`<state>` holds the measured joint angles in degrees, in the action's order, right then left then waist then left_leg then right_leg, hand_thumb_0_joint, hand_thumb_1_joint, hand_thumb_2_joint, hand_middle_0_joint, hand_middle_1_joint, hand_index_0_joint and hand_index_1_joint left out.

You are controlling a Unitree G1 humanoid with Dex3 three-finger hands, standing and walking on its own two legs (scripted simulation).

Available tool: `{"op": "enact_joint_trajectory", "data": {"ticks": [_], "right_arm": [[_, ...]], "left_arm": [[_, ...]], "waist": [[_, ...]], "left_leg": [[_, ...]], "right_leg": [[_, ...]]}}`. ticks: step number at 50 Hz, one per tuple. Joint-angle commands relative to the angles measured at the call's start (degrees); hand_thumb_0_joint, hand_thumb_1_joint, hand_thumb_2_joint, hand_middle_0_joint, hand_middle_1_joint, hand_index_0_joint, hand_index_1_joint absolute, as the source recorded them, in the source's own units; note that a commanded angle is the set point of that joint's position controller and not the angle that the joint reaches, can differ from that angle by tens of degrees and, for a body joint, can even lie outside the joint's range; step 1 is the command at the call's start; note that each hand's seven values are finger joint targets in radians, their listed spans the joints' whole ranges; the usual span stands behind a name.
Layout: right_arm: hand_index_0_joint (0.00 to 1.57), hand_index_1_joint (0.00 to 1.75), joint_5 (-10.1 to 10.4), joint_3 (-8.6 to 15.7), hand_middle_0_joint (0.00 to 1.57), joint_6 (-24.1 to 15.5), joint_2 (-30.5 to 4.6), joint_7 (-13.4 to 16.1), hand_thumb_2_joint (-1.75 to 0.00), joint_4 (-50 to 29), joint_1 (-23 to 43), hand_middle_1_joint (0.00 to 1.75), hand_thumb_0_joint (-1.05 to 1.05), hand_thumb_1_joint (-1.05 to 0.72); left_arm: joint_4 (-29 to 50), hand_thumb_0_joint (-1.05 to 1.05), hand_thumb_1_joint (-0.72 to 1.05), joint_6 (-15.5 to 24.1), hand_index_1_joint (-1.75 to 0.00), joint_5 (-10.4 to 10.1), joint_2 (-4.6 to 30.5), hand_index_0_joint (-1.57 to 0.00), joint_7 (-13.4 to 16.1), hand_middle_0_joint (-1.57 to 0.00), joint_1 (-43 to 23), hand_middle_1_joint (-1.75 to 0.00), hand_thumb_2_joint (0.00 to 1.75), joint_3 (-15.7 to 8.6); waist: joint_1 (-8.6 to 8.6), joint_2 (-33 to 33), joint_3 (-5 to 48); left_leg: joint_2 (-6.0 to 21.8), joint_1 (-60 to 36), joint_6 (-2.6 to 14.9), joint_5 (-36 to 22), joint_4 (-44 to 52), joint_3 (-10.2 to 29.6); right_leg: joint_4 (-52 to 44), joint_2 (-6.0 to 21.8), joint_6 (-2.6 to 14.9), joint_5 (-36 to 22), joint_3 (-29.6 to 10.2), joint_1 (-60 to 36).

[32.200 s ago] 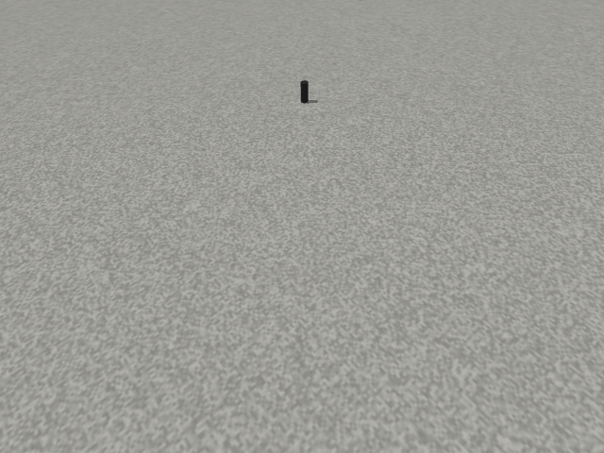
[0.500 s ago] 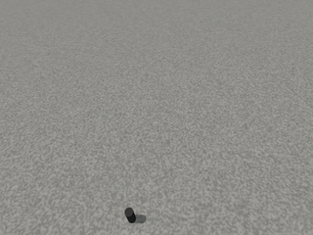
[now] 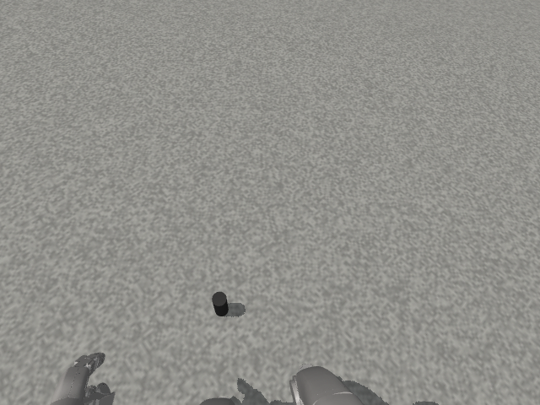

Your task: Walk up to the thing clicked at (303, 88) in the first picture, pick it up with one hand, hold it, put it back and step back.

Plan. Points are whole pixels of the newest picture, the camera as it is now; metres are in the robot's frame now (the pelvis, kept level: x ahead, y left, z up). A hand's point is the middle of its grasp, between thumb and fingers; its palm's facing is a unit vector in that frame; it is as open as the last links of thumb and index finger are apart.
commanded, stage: step back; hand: left
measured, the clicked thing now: (220, 304) +0.45 +0.14 -0.70
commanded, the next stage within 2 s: none
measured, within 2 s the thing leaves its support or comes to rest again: neither
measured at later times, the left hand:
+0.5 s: hand out of the picture -0.01 +0.25 -0.14, palm faces -0.07 -0.91 -0.40, open 7.4 cm
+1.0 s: hand out of the picture -0.16 +0.25 -0.16, palm faces -0.09 -0.91 -0.41, open 7.4 cm
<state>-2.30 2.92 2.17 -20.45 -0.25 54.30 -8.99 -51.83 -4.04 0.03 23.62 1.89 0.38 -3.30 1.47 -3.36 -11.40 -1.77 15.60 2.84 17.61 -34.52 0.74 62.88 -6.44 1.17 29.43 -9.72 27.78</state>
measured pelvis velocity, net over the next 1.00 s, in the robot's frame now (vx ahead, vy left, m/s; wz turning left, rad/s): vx -0.27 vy -0.02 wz -0.09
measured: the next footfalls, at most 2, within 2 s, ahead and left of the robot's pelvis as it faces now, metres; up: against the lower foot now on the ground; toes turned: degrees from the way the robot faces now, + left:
right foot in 0.32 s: -0.06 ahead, -0.13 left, +0.00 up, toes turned -2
left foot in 0.62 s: -0.12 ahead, +0.12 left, +0.00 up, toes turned -4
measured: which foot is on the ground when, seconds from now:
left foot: down 0.00-0.34, up 0.36-0.60, down 0.62-1.00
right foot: up 0.00-0.30, down 0.32-0.64, up 0.66-0.94, down 0.96-1.00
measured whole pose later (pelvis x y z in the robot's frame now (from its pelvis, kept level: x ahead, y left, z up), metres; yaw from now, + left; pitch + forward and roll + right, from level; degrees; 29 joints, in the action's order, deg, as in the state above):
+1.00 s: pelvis -0.27 -0.02 -0.02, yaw -5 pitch -3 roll -2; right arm -1.5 2.6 2.1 -23.4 0.5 45.6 -5.5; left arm -48.2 -2.8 1.8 22.0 -0.4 9.9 -5.0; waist -0.5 2.6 -10.9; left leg 4.5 25.6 -1.1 14.8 -41.6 3.1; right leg 39.1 -2.9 0.2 22.9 -2.4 13.9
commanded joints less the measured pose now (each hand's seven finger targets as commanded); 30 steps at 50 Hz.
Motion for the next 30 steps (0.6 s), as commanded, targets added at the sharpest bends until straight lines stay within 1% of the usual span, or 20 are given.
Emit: {"op": "enact_joint_trajectory", "data": {"ticks": [1,2,4,6,7,12,14,15,16,17,18,19,20,21,22,24,27,28,29,30], "right_arm": [[0.2,0.3,0.6,3.8,0.2,-2.1,-13.4,2.4,-0.9,-6.4,0.4,0.3,0.0,-0.9],[0.2,0.3,0.8,4.1,0.2,-2.0,-13.9,2.7,-0.9,-6.6,-0.3,0.3,0.0,-0.9],[0.2,0.3,1.1,4.3,0.2,-1.9,-14.1,2.9,-0.9,-6.6,-2.6,0.3,0.0,-0.9],[0.2,0.3,0.9,4.4,0.2,-1.9,-15.2,2.8,-0.9,-7.3,-2.6,0.3,0.0,-0.9],[0.2,0.3,0.9,4.4,0.2,-1.9,-15.4,2.8,-0.9,-7.7,-2.5,0.3,0.0,-0.9],[0.2,0.3,0.8,4.2,0.2,-1.7,-16.3,2.0,-0.9,-9.7,1.3,0.3,0.0,-0.9],[0.2,0.3,1.2,4.1,0.2,-1.2,-16.7,1.8,-0.9,-9.9,3.5,0.3,0.0,-0.9],[0.2,0.3,1.6,3.7,0.2,-1.0,-15.4,1.7,-0.9,-9.6,3.7,0.3,0.0,-0.9],[0.2,0.3,2.0,3.1,0.2,-0.8,-13.6,1.5,-0.9,-10.0,3.3,0.3,0.0,-0.9],[0.2,0.3,2.2,2.8,0.2,-0.7,-11.1,1.8,-0.9,-10.6,5.6,0.3,0.0,-0.9],[0.2,0.3,1.8,3.3,0.2,-0.3,-12.4,2.1,-0.9,-9.8,5.0,0.3,0.0,-0.9],[0.2,0.3,1.9,3.3,0.2,-0.2,-13.2,1.8,-0.9,-8.8,2.9,0.3,0.0,-0.9],[0.2,0.3,2.4,3.2,0.2,-0.3,-13.0,1.7,-0.9,-7.9,1.1,0.3,0.0,-0.9],[0.2,0.3,2.7,3.1,0.2,-0.6,-12.8,1.8,-0.9,-7.4,-0.5,0.3,0.0,-0.9],[0.2,0.3,2.7,2.8,0.2,-1.0,-12.8,2.0,-0.9,-7.4,-1.3,0.3,0.0,-0.9],[0.2,0.3,2.6,2.4,0.2,-1.2,-12.4,2.1,-0.9,-7.8,-2.2,0.3,0.0,-0.9],[0.2,0.3,2.0,2.1,0.2,-1.8,-11.3,2.1,-0.9,-9.1,-1.0,0.3,0.0,-0.9],[0.2,0.3,1.7,2.3,0.2,-2.1,-10.8,2.0,-0.9,-8.6,-1.4,0.3,0.0,-0.9],[0.2,0.3,1.3,2.6,0.2,-2.2,-10.7,1.9,-0.9,-7.7,-3.4,0.3,0.0,-0.9],[0.2,0.3,0.9,3.2,0.2,-2.4,-11.1,1.8,-0.9,-7.0,-5.0,0.3,0.0,-0.9]], "left_arm": [[4.0,0.0,0.9,1.5,-0.3,0.5,8.8,-0.2,0.4,-0.2,5.4,-0.3,0.9,-3.0],[4.5,0.0,0.9,1.6,-0.3,0.6,8.6,-0.2,0.4,-0.2,4.9,-0.3,0.9,-3.0],[5.7,0.0,0.9,1.7,-0.3,0.8,8.7,-0.2,0.2,-0.2,2.9,-0.3,0.9,-3.1],[6.0,0.0,0.9,1.8,-0.3,0.7,8.3,-0.2,0.0,-0.2,4.4,-0.3,0.9,-3.3],[6.0,0.0,0.9,1.8,-0.3,0.8,8.2,-0.2,-0.1,-0.2,4.9,-0.3,0.9,-3.4],[4.8,0.0,0.9,2.2,-0.3,1.1,7.9,-0.2,-1.1,-0.2,10.4,-0.3,0.9,-3.9],[3.4,0.0,0.9,2.4,-0.3,1.3,7.3,-0.2,-1.4,-0.2,15.0,-0.3,0.9,-4.1],[3.1,0.0,0.9,2.8,-0.3,1.7,7.9,-0.2,-1.3,-0.2,16.0,-0.3,0.9,-4.4],[4.0,0.0,0.9,3.2,-0.3,2.4,11.2,-0.2,-1.3,-0.2,15.8,-0.3,0.9,-5.3],[5.4,0.0,0.9,3.0,-0.3,1.4,15.8,-0.2,-1.6,-0.2,12.2,-0.3,0.9,-6.2],[8.3,0.0,0.9,3.5,-0.3,2.3,17.7,-0.2,-1.3,-0.2,8.1,-0.3,0.9,-6.3],[9.4,0.0,0.9,3.6,-0.3,1.6,14.5,-0.2,-0.9,-0.2,5.6,-0.3,0.9,-5.9],[9.9,0.0,0.9,3.6,-0.3,1.3,12.4,-0.2,-0.5,-0.2,3.7,-0.3,0.9,-5.1],[10.3,0.0,0.9,3.5,-0.3,1.7,12.1,-0.2,-0.3,-0.2,1.8,-0.3,0.9,-5.1],[10.9,0.0,0.9,3.4,-0.3,1.9,11.6,-0.2,-0.2,-0.2,1.6,-0.3,0.9,-5.1],[11.4,0.0,0.9,3.2,-0.3,2.1,10.2,-0.2,-0.2,-0.2,4.0,-0.3,0.9,-4.7],[11.4,0.0,0.9,2.8,-0.3,2.1,10.5,-0.2,0.0,-0.2,8.3,-0.3,0.9,-4.6],[11.2,0.0,0.9,2.3,-0.3,1.7,10.5,-0.2,-0.3,-0.2,9.0,-0.3,0.9,-4.4],[11.7,0.0,0.9,1.9,-0.3,1.3,11.3,-0.2,-0.5,-0.2,7.9,-0.3,0.9,-4.3],[12.2,0.0,0.9,1.4,-0.3,1.0,11.0,-0.2,-0.8,-0.2,7.3,-0.3,0.9,-4.0]], "waist": [[-1.2,10.6,15.5],[-0.62,10.1,15.0],[1.2,9.0,13.8],[1.19,10.0,13.9],[1.35,10.0,14.5],[-0.59,11.5,16.6],[-3.18,10.6,17.4],[-3.69,8.5,17.4],[-3.1,-0.2,16.0],[-3.91,-11.1,11.0],[-3.91,-11.8,9.1],[-2.16,-6.4,8.6],[-1.05,-2.2,8.3],[0.09,-3.4,8.6],[-0.29,-4.3,9.6],[-1.86,-4.7,11.3],[-3.58,-6.8,14.3],[-3.52,-6.8,14.7],[-2.16,-6.0,14.7],[-1.15,-3.9,14.2]], "left_leg": [[14.5,-17.2,7.72,-42.9,6.4,13.1],[15.7,-18.0,8.94,-42.7,6.3,13.8],[15.9,-18.6,9.66,-41.7,6.0,13.5],[17.5,-17.5,11.92,-40.5,6.0,14.1],[17.8,-16.5,12.37,-38.7,6.0,14.3],[17.2,-8.3,9.96,-24.6,7.1,13.5],[15.9,-3.9,7.16,-20.3,5.1,11.7],[14.0,-0.3,4.45,-16.5,3.1,10.7],[8.6,8.1,0.78,-8.4,-3.7,7.3],[-2.8,11.5,-2.56,10.6,-15.0,0.2],[-3.7,9.2,-3.41,18.5,-27.8,5.2],[-3.7,7.8,-3.2,15.3,-33.5,8.6],[-5.0,7.9,-3.2,12.1,-34.9,9.2],[-5.7,8.9,-3.38,10.4,-35.7,8.2],[-5.4,8.6,-3.54,10.0,-34.7,7.1],[-4.1,10.4,-3.75,11.6,-27.1,5.4],[0.4,9.4,-3.13,11.6,-7.2,2.8],[-0.1,7.3,-3.02,8.1,-0.5,0.8],[-0.4,2.3,-2.71,1.4,6.2,-1.2],[-0.1,-2.5,-2.47,-7.7,12.9,-1.1]], "right_leg": [[5.3,1.2,-1.93,-0.9,-0.5,3.5],[3.7,1.4,-2.33,-0.1,-0.5,4.0],[-1.6,1.9,-2.66,0.6,0.3,3.3],[-4.7,2.6,-2.65,1.3,1.5,1.2],[-6.9,3.2,-2.52,1.1,2.5,-0.3],[-19.7,5.0,-0.83,-2.8,7.0,-10.5],[-31.9,5.5,0.98,-11.1,8.4,-17.5],[-36.2,7.0,2.22,-15.9,5.8,-20.4],[-38.7,14.3,5.26,-18.5,-6.4,-22.6],[-44.4,24.6,13.61,-22.6,-17.3,-14.6],[-45.2,30.2,18.49,-26.4,-23.4,-7.2],[-43.8,27.7,16.98,-30.3,-17.9,-5.9],[-41.2,22.9,14.81,-34.8,-10.2,-6.8],[-39.5,20.7,12.82,-37.1,-5.9,-8.3],[-38.2,19.3,11.93,-37.5,-3.8,-9.8],[-36.2,18.5,11.37,-40.0,-2.3,-17.7],[-31.1,19.5,10.28,-44.9,-2.8,-27.4],[-28.8,18.3,9.78,-45.2,-2.0,-27.7],[-26.6,17.7,8.65,-43.4,-1.1,-24.2],[-25.2,16.4,6.76,-38.3,-0.2,-19.9]]}}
